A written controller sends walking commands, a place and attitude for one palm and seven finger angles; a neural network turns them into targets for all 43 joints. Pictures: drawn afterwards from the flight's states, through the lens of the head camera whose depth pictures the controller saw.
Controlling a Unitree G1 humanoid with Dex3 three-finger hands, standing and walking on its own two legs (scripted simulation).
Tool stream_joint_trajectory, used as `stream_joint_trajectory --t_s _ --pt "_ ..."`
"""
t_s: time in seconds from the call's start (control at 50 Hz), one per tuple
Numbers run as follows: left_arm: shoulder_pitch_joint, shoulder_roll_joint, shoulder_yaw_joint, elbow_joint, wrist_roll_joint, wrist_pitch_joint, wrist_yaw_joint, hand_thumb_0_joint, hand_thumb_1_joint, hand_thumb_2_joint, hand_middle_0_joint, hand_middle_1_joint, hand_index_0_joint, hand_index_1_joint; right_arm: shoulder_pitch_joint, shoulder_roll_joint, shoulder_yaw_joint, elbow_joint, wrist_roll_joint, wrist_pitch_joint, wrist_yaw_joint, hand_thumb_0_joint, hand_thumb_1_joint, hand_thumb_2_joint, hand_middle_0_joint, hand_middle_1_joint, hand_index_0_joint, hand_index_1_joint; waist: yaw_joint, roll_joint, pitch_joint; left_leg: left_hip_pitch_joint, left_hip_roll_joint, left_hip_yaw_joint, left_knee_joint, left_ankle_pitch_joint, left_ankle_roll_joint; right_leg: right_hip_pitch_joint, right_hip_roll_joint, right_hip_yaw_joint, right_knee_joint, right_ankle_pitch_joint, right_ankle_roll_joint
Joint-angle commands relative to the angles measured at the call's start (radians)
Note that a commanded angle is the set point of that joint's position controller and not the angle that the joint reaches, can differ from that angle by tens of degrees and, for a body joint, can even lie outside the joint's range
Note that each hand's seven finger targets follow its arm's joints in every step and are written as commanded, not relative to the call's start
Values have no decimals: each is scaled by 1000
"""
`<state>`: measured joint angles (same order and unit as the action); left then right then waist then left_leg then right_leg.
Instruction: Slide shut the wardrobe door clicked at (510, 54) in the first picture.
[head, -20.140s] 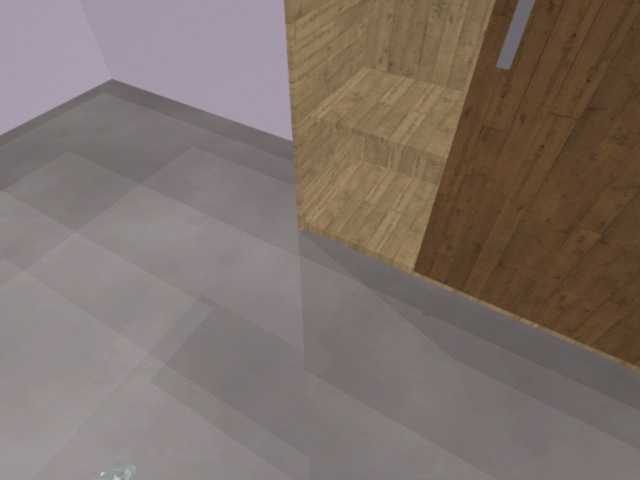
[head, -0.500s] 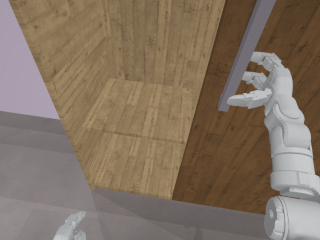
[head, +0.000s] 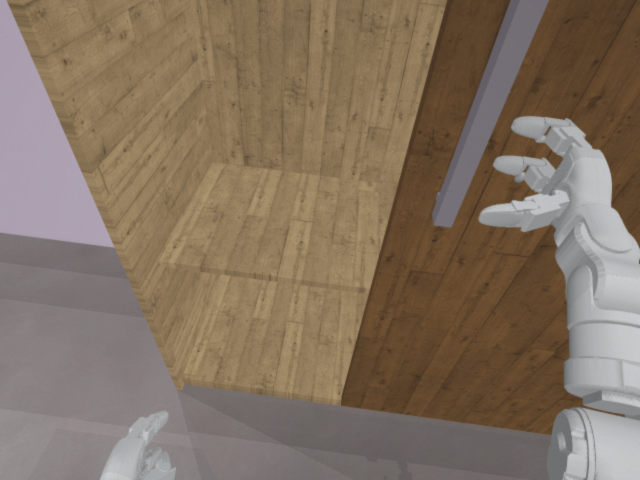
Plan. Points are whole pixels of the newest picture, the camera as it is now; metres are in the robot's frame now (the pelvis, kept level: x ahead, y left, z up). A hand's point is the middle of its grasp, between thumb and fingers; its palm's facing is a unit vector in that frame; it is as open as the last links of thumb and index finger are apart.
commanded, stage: move the hooked fingers beside the handle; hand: right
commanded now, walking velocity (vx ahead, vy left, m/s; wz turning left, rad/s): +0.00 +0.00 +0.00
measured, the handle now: (476, 118) +0.49 -0.14 +0.26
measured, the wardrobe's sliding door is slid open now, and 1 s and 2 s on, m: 0.50 0.50 0.50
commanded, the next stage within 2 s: feel for the door with the fingertips in 1.32 s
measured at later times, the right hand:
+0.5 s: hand (550, 184) +0.39 -0.21 +0.24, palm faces +0.07 +1.00 -0.03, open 14.0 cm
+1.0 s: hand (532, 171) +0.41 -0.19 +0.24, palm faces +0.05 +1.00 -0.02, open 14.0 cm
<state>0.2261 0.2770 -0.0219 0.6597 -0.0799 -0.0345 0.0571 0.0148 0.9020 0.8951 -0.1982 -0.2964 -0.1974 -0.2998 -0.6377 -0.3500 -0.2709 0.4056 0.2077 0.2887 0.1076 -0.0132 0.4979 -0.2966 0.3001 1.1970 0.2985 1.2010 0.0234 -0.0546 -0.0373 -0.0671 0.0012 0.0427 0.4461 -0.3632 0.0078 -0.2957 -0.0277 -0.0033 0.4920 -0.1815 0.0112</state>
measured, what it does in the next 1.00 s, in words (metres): stands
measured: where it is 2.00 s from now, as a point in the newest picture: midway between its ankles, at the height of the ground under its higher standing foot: outside the picture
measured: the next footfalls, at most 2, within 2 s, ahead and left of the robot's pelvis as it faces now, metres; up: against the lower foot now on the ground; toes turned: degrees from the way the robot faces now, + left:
none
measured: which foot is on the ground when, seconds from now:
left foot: down 0.00-1.00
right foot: down 0.00-1.00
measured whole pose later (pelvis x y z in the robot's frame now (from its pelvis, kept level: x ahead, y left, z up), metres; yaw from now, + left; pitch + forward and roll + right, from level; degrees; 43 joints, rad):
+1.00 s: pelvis -0.01 -0.01 +0.00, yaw +1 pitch +0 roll +1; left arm 0.29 0.27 -0.02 0.66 -0.08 -0.06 0.05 0.01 0.90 0.89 -0.20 -0.30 -0.20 -0.30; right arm -0.70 -0.40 -0.30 0.52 0.20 0.22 0.15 -0.01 0.50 -0.30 0.30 1.20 0.30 1.20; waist 0.05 -0.06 -0.03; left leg -0.09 0.01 0.03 0.44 -0.34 -0.01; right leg -0.32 -0.03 -0.02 0.49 -0.17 0.00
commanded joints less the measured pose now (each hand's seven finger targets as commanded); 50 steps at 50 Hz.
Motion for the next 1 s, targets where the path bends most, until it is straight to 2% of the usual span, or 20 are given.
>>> stream_joint_trajectory --t_s 0.0,0.06,0.08,0.14,0.3,0.42,0.48,0.56,0.6,0.66,0.68,0.7,0.74,0.78,0.8,0.84,0.88,0.92,0.96,0.98 --pt "-87 120 48 -146 -1 -60 11 0 900 900 -200 -300 -200 -300 -522 -221 -41 -234 9 -87 8 0 500 -300 300 1200 300 1200 16 22 -277 -181 -28 -5 -68 443 3 346 45 4 4 231 -68" --pt "-82 126 48 -148 -1 -58 8 0 900 900 -200 -300 -200 -300 -465 -271 -90 -208 10 -93 15 0 500 -300 300 1200 300 1200 0 33 -283 -156 -27 -5 -65 472 3 332 44 4 5 246 -67" --pt "-91 122 46 -153 -1 -58 8 0 900 900 -200 -300 -200 -300 -474 -229 -49 -216 14 -93 23 0 500 -300 300 1200 300 1200 6 33 -273 -160 -27 -4 -63 477 3 331 46 2 5 247 -68" --pt "-81 130 46 -147 0 -53 10 0 900 900 -200 -300 -200 -300 -428 -289 -100 -160 15 -84 30 0 500 -300 300 1200 300 1200 -6 67 -245 -146 -24 0 -68 457 4 293 44 0 1 225 -67" --pt "-85 129 48 -169 -4 -65 9 0 900 900 -200 -300 -200 -300 -456 -285 -92 -247 22 -104 56 0 500 -300 300 1200 300 1200 4 19 -280 -175 -31 1 -64 444 4 337 42 11 5 240 -67" --pt "-81 135 48 -164 -6 -68 11 0 900 900 -200 -300 -200 -300 -428 -304 -104 -221 24 -88 68 0 500 -300 300 1200 300 1200 3 8 -253 -194 -32 5 -68 400 6 322 41 15 -1 212 -64" --pt "-86 130 47 -166 -6 -72 10 0 900 900 -200 -300 -200 -300 -435 -280 -84 -256 26 -93 66 0 500 -300 300 1200 300 1200 6 -5 -259 -194 -31 6 -70 402 7 331 42 16 0 215 -64" --pt "-84 132 47 -155 -8 -78 14 0 900 900 -200 -300 -200 -300 -449 -266 -67 -215 28 -89 64 0 500 -300 300 1200 300 1200 14 30 -229 -223 -34 8 -81 343 5 319 37 23 -7 168 -63" --pt "-87 129 44 -151 -10 -81 16 0 900 900 -200 -300 -200 -300 -495 -235 -35 -214 27 -88 57 0 500 -300 300 1200 300 1200 22 -4 -219 -245 -34 8 -83 294 7 326 35 29 -14 136 -60" --pt "-74 135 44 -136 -7 -81 19 0 900 900 -200 -300 -200 -300 -512 -271 -60 -149 15 -89 37 0 500 -300 300 1200 300 1200 22 27 -201 -256 -34 6 -92 253 7 308 30 33 -22 102 -59" --pt "-75 132 42 -132 -5 -84 19 0 900 900 -200 -300 -200 -300 -582 -232 -15 -169 12 -98 34 0 500 -300 300 1200 300 1200 34 -6 -217 -260 -31 4 -89 246 8 321 32 34 -24 97 -56" --pt "-69 129 45 -130 -5 -87 19 0 900 900 -200 -300 -200 -300 -579 -229 -22 -142 8 -100 29 0 500 -300 300 1200 300 1200 33 -1 -217 -271 -34 6 -88 236 9 332 28 39 -22 96 -56" --pt "-54 132 43 -123 4 -85 18 0 900 900 -200 -300 -200 -300 -561 -285 -70 -119 7 -110 17 0 500 -300 300 1200 300 1200 15 17 -239 -224 -30 4 -92 250 14 314 30 38 -22 112 -55" --pt "-49 135 45 -125 4 -88 16 0 900 900 -200 -300 -200 -300 -572 -303 -88 -90 -1 -121 17 0 500 -300 300 1200 300 1200 17 48 -251 -220 -31 -1 -88 282 6 306 30 31 -22 125 -59" --pt "-45 135 46 -128 4 -87 15 0 900 900 -200 -300 -200 -300 -565 -320 -101 -83 -4 -127 18 0 500 -300 300 1200 300 1200 12 31 -262 -208 -30 -3 -83 299 7 308 30 28 -21 141 -58" --pt "-42 132 45 -137 6 -82 13 0 900 900 -200 -300 -200 -300 -534 -312 -92 -79 -9 -136 25 0 500 -300 300 1200 300 1200 3 22 -263 -181 -27 1 -83 310 12 299 32 25 -21 153 -57" --pt "-44 130 48 -146 -1 -84 9 0 900 900 -200 -300 -200 -300 -552 -265 -50 -94 -10 -138 36 0 500 -300 300 1200 300 1200 16 -6 -263 -208 -32 0 -82 319 9 323 30 23 -20 161 -57" --pt "-40 132 54 -155 -1 -88 6 0 900 900 -200 -300 -200 -300 -526 -260 -62 -117 0 -134 41 0 500 -300 300 1200 300 1200 12 6 -277 -210 -37 3 -80 337 8 345 28 27 -16 188 -59" --pt "-34 138 55 -153 0 -84 4 0 900 900 -200 -300 -200 -300 -482 -294 -98 -115 1 -128 40 0 500 -300 300 1200 300 1200 3 46 -279 -186 -38 5 -79 367 5 321 29 22 -15 201 -62" --pt "-40 138 57 -157 -1 -83 4 0 900 900 -200 -300 -200 -300 -475 -304 -106 -138 4 -125 41 0 500 -300 300 1200 300 1200 -1 27 -280 -180 -36 3 -79 371 6 324 29 19 -16 205 -61"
